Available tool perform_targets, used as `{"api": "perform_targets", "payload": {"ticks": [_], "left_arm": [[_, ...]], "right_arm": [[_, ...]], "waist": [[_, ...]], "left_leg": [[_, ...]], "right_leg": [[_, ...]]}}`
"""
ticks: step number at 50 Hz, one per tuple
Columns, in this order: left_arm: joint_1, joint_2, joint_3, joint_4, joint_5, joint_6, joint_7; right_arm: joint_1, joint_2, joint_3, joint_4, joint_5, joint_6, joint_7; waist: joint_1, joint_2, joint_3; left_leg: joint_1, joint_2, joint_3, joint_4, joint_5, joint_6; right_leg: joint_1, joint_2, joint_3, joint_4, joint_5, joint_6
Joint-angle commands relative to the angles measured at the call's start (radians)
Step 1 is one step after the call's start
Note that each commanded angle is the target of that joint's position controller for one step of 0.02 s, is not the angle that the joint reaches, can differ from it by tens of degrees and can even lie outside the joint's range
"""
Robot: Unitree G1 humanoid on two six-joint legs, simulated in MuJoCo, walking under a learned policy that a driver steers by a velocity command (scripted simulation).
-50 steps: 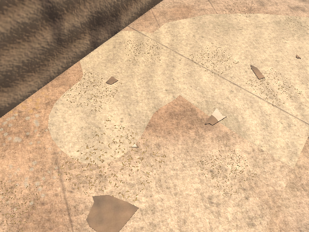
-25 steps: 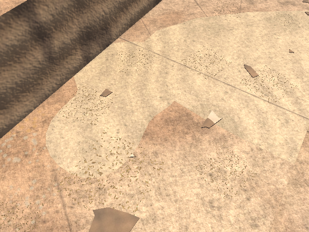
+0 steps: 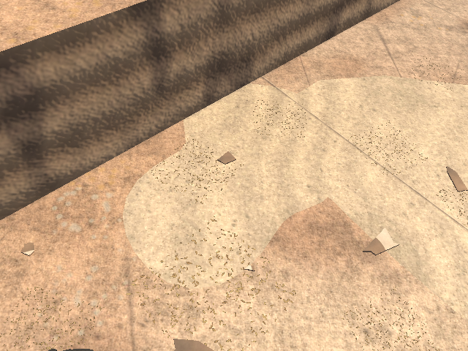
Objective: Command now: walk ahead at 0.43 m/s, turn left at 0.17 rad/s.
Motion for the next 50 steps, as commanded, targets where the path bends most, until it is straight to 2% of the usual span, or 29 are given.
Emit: {"api": "perform_targets", "payload": {"ticks": [1,5,8,11,13,14,15,16,17,18,19,20,23,26,28,30,32,34,35,36,37,38,39,40,41,43,44,47,50], "left_arm": [[-0.164,0.034,0.001,-0.085,-0.006,-0.014,-0.008],[-0.265,0.018,-0.015,-0.115,-0.022,-0.012,-0.031],[-0.276,0.032,-0.017,-0.126,-0.025,-0.016,-0.052],[-0.162,0.089,0.006,-0.104,-0.018,-0.012,-0.052],[0.109,0.152,0.040,-0.035,-0.021,0.001,-0.032],[0.271,0.205,0.053,-0.010,-0.014,0.012,-0.011],[0.288,0.273,0.059,-0.006,-0.004,-0.001,-0.018],[0.297,0.171,0.046,0.001,-0.006,0.003,-0.007],[0.242,0.155,0.040,-0.007,-0.003,0.003,0.003],[0.181,0.147,0.035,-0.020,-0.003,0.000,0.006],[0.134,0.138,0.031,-0.035,0.003,-0.002,0.006],[0.110,0.123,0.023,-0.049,0.018,-0.004,0.007],[0.100,0.115,0.020,-0.047,-0.003,-0.007,0.015],[0.132,0.148,0.028,-0.033,-0.006,-0.003,0.029],[0.167,0.161,0.033,-0.017,-0.013,0.013,0.040],[0.231,0.173,0.037,0.005,-0.020,0.032,0.047],[0.245,0.163,0.037,0.010,-0.026,0.052,0.057],[0.216,0.150,0.036,-0.006,-0.019,0.069,0.067],[0.178,0.138,0.034,-0.023,-0.018,0.075,0.071],[0.175,0.098,0.021,-0.043,-0.009,0.074,0.068],[0.254,0.020,-0.003,-0.061,0.019,0.068,0.064],[0.411,0.061,-0.011,-0.059,-0.007,0.061,0.053],[0.401,0.154,0.013,-0.027,-0.015,0.073,0.054],[0.280,0.184,0.026,-0.046,-0.022,0.092,0.058],[0.222,0.178,0.030,-0.058,-0.022,0.114,0.065],[0.199,0.121,0.018,-0.076,-0.015,0.140,0.070],[0.213,0.087,0.010,-0.074,-0.011,0.142,0.071],[0.200,0.046,-0.009,-0.074,0.009,0.131,0.069],[0.156,0.059,-0.014,-0.079,0.011,0.132,0.057]], "right_arm": [[-0.003,-0.160,-0.035,-0.056,-0.005,-0.023,-0.015],[0.028,-0.176,-0.033,-0.024,-0.005,-0.021,-0.009],[0.005,-0.201,-0.038,-0.010,-0.001,-0.022,-0.003],[-0.019,-0.242,-0.050,-0.004,-0.007,-0.014,-0.012],[-0.052,-0.257,-0.054,-0.017,-0.019,0.002,-0.024],[-0.050,-0.225,-0.041,-0.048,-0.038,-0.003,-0.029],[0.098,-0.067,0.008,-0.071,-0.035,-0.027,-0.005],[-0.025,-0.183,-0.011,-0.073,-0.002,-0.064,0.009],[-0.152,-0.213,-0.018,-0.120,0.032,-0.085,0.016],[-0.214,-0.206,-0.010,-0.137,0.019,-0.099,0.010],[-0.240,-0.203,-0.016,-0.143,-0.004,-0.101,0.003],[-0.218,-0.204,-0.020,-0.147,-0.011,-0.091,0.004],[-0.187,-0.172,-0.014,-0.158,-0.028,-0.056,0.002],[-0.310,-0.137,0.001,-0.204,-0.039,-0.047,-0.004],[-0.409,-0.116,0.008,-0.225,-0.041,-0.054,-0.003],[-0.463,-0.125,0.003,-0.241,-0.027,-0.059,0.003],[-0.468,-0.157,-0.013,-0.245,-0.017,-0.058,0.007],[-0.426,-0.189,-0.032,-0.236,-0.016,-0.060,0.010],[-0.371,-0.193,-0.039,-0.221,-0.022,-0.065,0.011],[-0.299,-0.221,-0.048,-0.215,-0.038,-0.070,0.007],[-0.225,-0.275,-0.055,-0.224,-0.057,-0.062,-0.003],[-0.182,-0.269,-0.060,-0.199,-0.044,-0.042,0.004],[-0.235,-0.221,-0.054,-0.227,-0.029,-0.024,0.001],[-0.275,-0.171,-0.040,-0.243,-0.028,-0.008,-0.008],[-0.320,-0.148,-0.028,-0.243,-0.031,0.008,-0.012],[-0.365,-0.164,-0.029,-0.222,-0.040,0.020,-0.011],[-0.372,-0.168,-0.032,-0.213,-0.043,0.020,-0.009],[-0.381,-0.176,-0.039,-0.188,-0.031,0.019,-0.005],[-0.375,-0.198,-0.046,-0.166,-0.013,0.033,-0.004]], "waist": [[-0.021,0.149,0.085],[-0.058,0.160,0.145],[-0.041,0.146,0.168],[0.035,0.185,0.045],[0.177,0.167,-0.115],[0.224,0.048,-0.228],[0.094,-0.254,-0.386],[0.181,-0.128,-0.403],[0.175,-0.080,-0.230],[0.139,0.054,-0.142],[0.099,0.102,-0.078],[0.057,0.085,-0.060],[0.016,0.036,-0.011],[0.049,0.026,0.032],[0.090,0.012,0.038],[0.122,-0.011,-0.002],[0.118,-0.045,-0.030],[0.085,-0.074,-0.060],[0.048,-0.077,-0.081],[0.020,-0.043,-0.161],[0.036,0.167,-0.288],[0.080,0.403,-0.435],[0.064,0.256,-0.394],[0.037,0.174,-0.279],[0.044,0.121,-0.197],[0.079,0.160,-0.084],[0.088,0.178,-0.074],[0.091,0.180,-0.126],[0.068,0.195,-0.150]], "left_leg": [[0.094,0.204,-0.139,-0.166,0.209,0.141],[0.068,0.222,-0.060,-0.197,0.261,0.129],[0.107,0.249,-0.009,-0.188,0.376,0.116],[0.205,0.254,0.053,-0.002,0.954,0.079],[0.127,0.208,0.117,0.365,1.139,0.026],[-0.159,0.167,0.106,0.674,0.795,-0.001],[-0.569,-0.064,0.011,1.083,-0.234,-0.078],[-0.654,-0.043,-0.127,1.186,-0.224,-0.062],[-0.722,0.016,-0.119,1.158,-0.141,-0.043],[-0.692,0.060,-0.101,1.078,-0.067,-0.033],[-0.652,0.083,-0.087,1.013,-0.040,-0.038],[-0.592,0.104,-0.093,0.983,-0.021,-0.041],[-0.570,0.133,-0.057,0.849,-0.005,-0.085],[-0.541,0.114,-0.016,0.610,0.174,-0.122],[-0.458,0.056,0.009,0.412,0.326,-0.129],[-0.395,-0.006,0.014,0.307,0.405,-0.135],[-0.386,-0.022,-0.024,0.225,0.374,-0.127],[-0.359,-0.021,-0.057,0.167,0.316,-0.096],[-0.289,-0.006,-0.047,0.103,0.372,-0.073],[-0.116,0.081,-0.082,0.097,0.510,-0.024],[0.177,0.331,-0.288,0.199,0.953,0.075],[0.366,0.537,-0.615,0.188,0.888,0.256],[0.277,0.490,-0.605,0.143,0.631,0.241],[0.180,0.413,-0.450,0.122,0.484,0.191],[0.058,0.353,-0.346,0.095,0.422,0.165],[-0.169,0.264,-0.212,0.030,0.388,0.148],[-0.217,0.238,-0.161,0.012,0.412,0.150],[-0.213,0.256,-0.105,0.020,0.556,0.187],[-0.206,0.279,-0.105,0.015,0.450,0.197]], "right_leg": [[-0.174,-0.007,-0.021,-0.148,0.136,0.004],[-0.120,-0.003,-0.064,-0.293,0.196,-0.023],[-0.075,0.010,-0.073,-0.376,0.193,-0.070],[0.096,0.094,-0.114,-0.376,0.098,-0.133],[0.448,0.144,-0.120,-0.410,0.137,-0.177],[0.788,-0.014,0.119,-0.365,0.105,-0.226],[1.116,-0.305,0.754,-0.481,-0.116,-0.459],[1.090,-0.280,0.851,-0.624,-0.223,-0.429],[0.953,-0.250,0.683,-0.639,-0.191,-0.368],[0.775,-0.208,0.573,-0.657,-0.090,-0.336],[0.631,-0.169,0.494,-0.672,0.023,-0.325],[0.530,-0.140,0.445,-0.702,0.072,-0.327],[0.363,-0.106,0.358,-0.746,0.130,-0.338],[0.249,-0.042,0.262,-0.745,0.150,-0.301],[0.215,0.009,0.209,-0.684,0.247,-0.248],[0.260,0.010,0.237,-0.625,0.275,-0.214],[0.354,-0.003,0.305,-0.548,0.238,-0.186],[0.446,-0.019,0.377,-0.437,0.244,-0.153],[0.452,0.004,0.374,-0.356,0.244,-0.123],[0.401,0.054,0.340,-0.202,0.169,-0.082],[0.196,0.148,0.231,0.088,-0.345,-0.025],[-0.002,0.176,0.187,0.334,-0.632,0.011],[-0.042,0.102,0.199,0.449,-0.531,0.045],[-0.078,0.076,0.149,0.482,-0.446,0.069],[-0.074,0.050,0.125,0.460,-0.392,0.083],[0.026,0.029,0.085,0.349,-0.348,0.083],[0.078,0.039,0.061,0.287,-0.342,0.082],[0.182,0.030,0.039,0.081,-0.325,0.070],[0.271,0.022,0.024,-0.092,-0.248,0.046]]}}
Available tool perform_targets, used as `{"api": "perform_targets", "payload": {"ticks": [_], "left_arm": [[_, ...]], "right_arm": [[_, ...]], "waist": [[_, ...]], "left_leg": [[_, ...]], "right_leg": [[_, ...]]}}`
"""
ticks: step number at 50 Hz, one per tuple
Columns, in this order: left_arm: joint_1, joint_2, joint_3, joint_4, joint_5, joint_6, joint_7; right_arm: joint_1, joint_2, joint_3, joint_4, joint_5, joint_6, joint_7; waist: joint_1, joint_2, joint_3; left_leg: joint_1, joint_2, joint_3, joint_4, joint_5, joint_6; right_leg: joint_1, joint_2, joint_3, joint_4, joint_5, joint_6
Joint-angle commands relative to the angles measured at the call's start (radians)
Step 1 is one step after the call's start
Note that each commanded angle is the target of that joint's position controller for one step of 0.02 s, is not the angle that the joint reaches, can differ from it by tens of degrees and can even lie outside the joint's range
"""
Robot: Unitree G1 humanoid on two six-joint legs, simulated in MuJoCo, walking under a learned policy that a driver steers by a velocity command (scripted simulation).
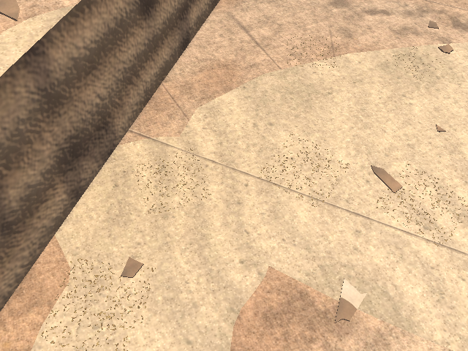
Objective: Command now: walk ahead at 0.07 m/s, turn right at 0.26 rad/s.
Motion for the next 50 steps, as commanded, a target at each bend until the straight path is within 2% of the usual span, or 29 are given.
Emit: {"api": "perform_targets", "payload": {"ticks": [1,3,5,6,7,8,9,11,13,14,16,17,18,21,23,24,26,27,30,33,36,38,42,43,44,45,46,47,50], "left_arm": [[0.081,0.049,0.007,-0.039,0.004,-0.002,-0.010],[0.094,0.046,0.010,-0.030,0.007,-0.003,-0.019],[0.103,0.064,0.013,-0.032,0.022,-0.005,-0.020],[0.105,0.136,0.022,-0.051,0.036,-0.006,-0.011],[0.036,0.140,0.018,-0.054,0.046,-0.010,-0.014],[-0.027,0.102,0.010,-0.070,0.052,-0.026,-0.016],[-0.061,0.065,0.000,-0.060,0.052,-0.042,-0.017],[-0.086,0.051,-0.005,-0.049,0.032,-0.059,-0.019],[-0.073,0.030,-0.013,-0.031,0.023,-0.060,-0.019],[-0.046,0.022,-0.014,-0.017,0.015,-0.058,-0.019],[0.009,0.039,-0.009,0.003,0.012,-0.054,-0.018],[0.036,0.059,-0.002,0.000,0.012,-0.052,-0.019],[0.029,0.086,0.006,-0.001,0.008,-0.050,-0.015],[0.046,0.112,0.020,0.009,-0.010,-0.063,-0.009],[0.002,0.081,0.014,-0.002,-0.017,-0.075,-0.014],[-0.040,0.051,0.007,-0.020,-0.018,-0.082,-0.017],[-0.099,-0.008,-0.003,-0.068,-0.019,-0.113,-0.022],[-0.137,0.036,0.007,-0.085,-0.027,-0.130,-0.023],[-0.121,0.023,0.008,-0.069,-0.025,-0.149,-0.039],[-0.148,-0.003,0.004,-0.067,-0.015,-0.145,-0.063],[-0.171,-0.044,-0.011,-0.067,-0.006,-0.142,-0.075],[-0.158,-0.006,0.001,-0.067,-0.011,-0.137,-0.074],[0.050,0.090,0.045,-0.001,0.012,-0.128,-0.047],[0.152,0.152,0.056,0.012,0.030,-0.125,-0.032],[0.159,0.179,0.046,0.008,0.048,-0.116,-0.030],[0.136,0.129,0.039,0.012,0.023,-0.107,-0.040],[0.060,0.095,0.029,0.009,0.003,-0.106,-0.044],[-0.010,0.057,0.015,0.011,0.001,-0.105,-0.046],[-0.115,0.028,0.005,0.029,0.033,-0.109,-0.047]], "right_arm": [[-0.049,-0.162,-0.044,-0.057,0.016,-0.003,-0.001],[-0.055,-0.160,-0.040,-0.044,0.027,0.006,0.002],[0.006,-0.108,-0.021,-0.009,0.028,0.006,0.006],[0.032,-0.050,-0.004,-0.015,-0.001,0.002,0.014],[0.022,-0.060,-0.009,-0.034,0.000,-0.001,0.009],[-0.021,-0.118,-0.024,-0.028,0.004,0.004,0.001],[-0.012,-0.121,-0.031,-0.015,0.008,0.010,-0.001],[0.020,-0.108,-0.032,0.016,-0.006,0.021,-0.008],[0.045,-0.073,-0.021,0.028,0.002,0.016,0.000],[0.063,-0.060,-0.014,0.039,0.001,0.011,0.004],[0.061,-0.090,-0.017,0.043,0.002,0.009,0.004],[0.052,-0.131,-0.028,0.043,0.011,0.006,0.001],[0.061,-0.127,-0.033,0.051,0.020,0.000,0.003],[0.061,-0.075,-0.024,0.051,0.030,-0.037,0.014],[0.121,-0.072,-0.026,0.074,0.033,-0.063,0.022],[0.169,-0.088,-0.031,0.093,0.031,-0.073,0.026],[0.308,-0.200,-0.062,0.132,0.032,-0.083,0.029],[0.354,-0.211,-0.065,0.127,0.023,-0.083,0.030],[0.325,-0.167,-0.050,0.107,0.022,-0.084,0.019],[0.258,-0.106,-0.027,0.096,0.023,-0.055,0.011],[0.248,-0.154,-0.035,0.102,0.022,-0.034,-0.005],[0.267,-0.192,-0.047,0.115,0.032,-0.030,-0.008],[0.205,-0.162,-0.045,0.103,0.042,-0.041,-0.009],[0.228,-0.105,-0.027,0.084,0.010,-0.043,-0.009],[0.407,-0.011,0.004,0.106,0.005,-0.039,-0.006],[0.434,-0.097,-0.019,0.143,0.027,-0.028,-0.003],[0.336,-0.139,-0.031,0.129,0.041,-0.014,-0.004],[0.256,-0.133,-0.032,0.114,0.035,-0.002,-0.014],[0.233,-0.095,-0.032,0.113,0.015,0.033,-0.032]], "waist": [[0.025,0.172,-0.210],[0.047,0.168,-0.182],[0.055,0.119,-0.151],[0.015,-0.091,-0.166],[0.003,-0.244,-0.123],[0.022,-0.190,-0.070],[0.004,-0.177,-0.061],[0.000,-0.158,-0.064],[-0.012,-0.121,-0.094],[-0.012,-0.105,-0.133],[0.017,-0.095,-0.119],[0.048,-0.065,-0.062],[0.035,-0.056,-0.013],[0.029,-0.087,0.047],[-0.008,-0.085,0.042],[-0.031,-0.039,0.037],[-0.058,0.267,0.015],[-0.098,0.294,0.036],[-0.062,0.095,-0.007],[-0.043,0.116,0.020],[-0.042,0.138,-0.003],[-0.029,0.164,-0.032],[0.098,0.113,-0.138],[0.118,-0.029,-0.258],[0.036,-0.280,-0.412],[0.047,-0.216,-0.425],[0.044,-0.140,-0.275],[0.031,-0.060,-0.205],[-0.030,-0.096,-0.130]], "left_leg": [[0.113,0.248,-0.199,-0.130,0.189,0.226],[0.068,0.227,-0.188,-0.111,0.019,0.195],[-0.035,0.168,-0.150,-0.058,-0.162,0.084],[-0.117,0.068,-0.041,0.153,-0.317,-0.013],[-0.084,0.012,-0.032,0.203,-0.422,-0.055],[-0.025,0.037,-0.074,0.276,-0.375,-0.068],[-0.014,0.033,-0.077,0.277,-0.326,-0.068],[0.015,0.038,-0.083,0.266,-0.281,-0.085],[0.071,0.034,-0.073,0.168,-0.237,-0.093],[0.125,0.023,-0.049,0.074,-0.143,-0.092],[0.170,0.015,-0.037,0.062,-0.128,-0.074],[0.129,-0.003,-0.016,0.110,-0.253,-0.048],[0.041,-0.022,-0.006,0.122,-0.353,-0.017],[-0.040,-0.012,-0.009,0.170,-0.336,0.033],[0.048,0.002,-0.031,0.119,-0.326,0.068],[0.114,0.026,-0.085,0.052,-0.355,0.087],[0.342,0.233,-0.494,-0.167,-0.455,0.197],[0.435,0.355,-0.698,-0.234,-0.356,0.281],[0.555,0.336,-0.561,-0.195,-0.155,0.244],[0.410,0.223,-0.317,-0.258,0.063,0.172],[0.269,0.143,-0.140,-0.224,0.323,0.126],[0.255,0.172,-0.143,-0.198,0.377,0.118],[0.212,0.108,-0.104,0.068,0.442,0.037],[0.071,0.038,-0.065,0.308,0.118,-0.013],[-0.092,-0.060,-0.104,0.639,-0.561,-0.072],[-0.102,-0.042,-0.188,0.750,-0.562,-0.084],[-0.180,-0.005,-0.145,0.794,-0.519,-0.086],[-0.184,0.029,-0.129,0.759,-0.453,-0.086],[0.008,0.067,-0.117,0.560,-0.342,-0.090]], "right_leg": [[0.174,-0.003,-0.025,-0.157,0.066,-0.025],[0.271,0.017,-0.056,-0.334,0.165,-0.061],[0.409,-0.012,-0.001,-0.511,0.256,-0.120],[0.465,-0.215,0.246,-0.587,0.360,-0.185],[0.249,-0.332,0.346,-0.659,0.285,-0.318],[0.170,-0.274,0.312,-0.687,0.167,-0.315],[0.162,-0.229,0.258,-0.679,0.144,-0.277],[0.190,-0.188,0.198,-0.633,0.279,-0.243],[0.240,-0.162,0.157,-0.568,0.454,-0.236],[0.271,-0.139,0.141,-0.555,0.365,-0.220],[0.243,-0.102,0.163,-0.563,0.006,-0.188],[0.195,-0.086,0.180,-0.588,-0.147,-0.193],[0.186,-0.094,0.185,-0.610,-0.260,-0.195],[0.199,-0.188,0.307,-0.648,-0.346,-0.250],[0.150,-0.166,0.271,-0.609,-0.275,-0.242],[0.100,-0.111,0.192,-0.529,-0.201,-0.209],[-0.149,0.071,-0.072,-0.117,-0.021,-0.100],[-0.333,0.056,-0.020,0.050,-0.159,-0.096],[-0.491,-0.045,0.027,0.218,-0.014,-0.126],[-0.322,-0.052,-0.041,0.002,0.142,-0.095],[-0.053,0.011,-0.107,-0.243,0.299,-0.064],[0.056,0.026,-0.090,-0.309,0.388,-0.068],[0.390,0.032,-0.066,-0.470,0.582,-0.145],[0.621,-0.141,0.106,-0.416,0.916,-0.194],[0.781,-0.403,0.429,-0.457,1.070,-0.380],[0.683,-0.377,0.512,-0.554,0.813,-0.402],[0.572,-0.333,0.405,-0.585,0.614,-0.367],[0.462,-0.281,0.338,-0.614,0.504,-0.330],[0.182,-0.188,0.173,-0.687,0.444,-0.282]]}}
Over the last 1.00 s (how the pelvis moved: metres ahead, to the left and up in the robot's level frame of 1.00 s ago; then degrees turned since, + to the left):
0.50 -0.04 -0.01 -27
